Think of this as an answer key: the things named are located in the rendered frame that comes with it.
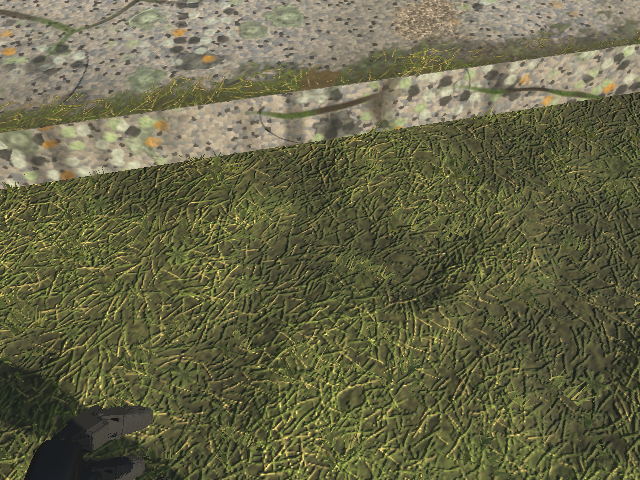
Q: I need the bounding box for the robot left hand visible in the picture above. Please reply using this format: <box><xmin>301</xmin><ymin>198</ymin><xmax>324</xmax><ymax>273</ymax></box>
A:
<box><xmin>24</xmin><ymin>405</ymin><xmax>171</xmax><ymax>480</ymax></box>

